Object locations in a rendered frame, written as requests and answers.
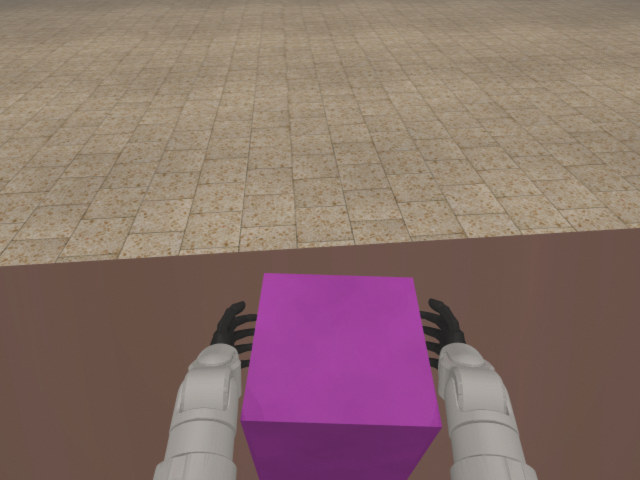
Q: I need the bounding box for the robot right hand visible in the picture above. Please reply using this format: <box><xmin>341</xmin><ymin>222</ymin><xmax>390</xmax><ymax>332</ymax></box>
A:
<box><xmin>420</xmin><ymin>299</ymin><xmax>466</xmax><ymax>370</ymax></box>

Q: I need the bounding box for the robot right forearm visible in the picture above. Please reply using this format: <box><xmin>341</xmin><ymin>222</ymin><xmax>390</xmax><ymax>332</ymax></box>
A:
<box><xmin>438</xmin><ymin>343</ymin><xmax>538</xmax><ymax>480</ymax></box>

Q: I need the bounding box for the carton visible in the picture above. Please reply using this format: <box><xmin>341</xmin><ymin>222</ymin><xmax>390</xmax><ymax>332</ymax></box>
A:
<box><xmin>240</xmin><ymin>273</ymin><xmax>442</xmax><ymax>480</ymax></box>

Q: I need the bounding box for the robot left hand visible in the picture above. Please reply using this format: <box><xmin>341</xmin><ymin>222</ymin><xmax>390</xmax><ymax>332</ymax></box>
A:
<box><xmin>210</xmin><ymin>301</ymin><xmax>257</xmax><ymax>369</ymax></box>

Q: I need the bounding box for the robot left forearm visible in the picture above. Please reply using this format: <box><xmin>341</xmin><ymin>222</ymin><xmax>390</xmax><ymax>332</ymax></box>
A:
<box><xmin>153</xmin><ymin>343</ymin><xmax>242</xmax><ymax>480</ymax></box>

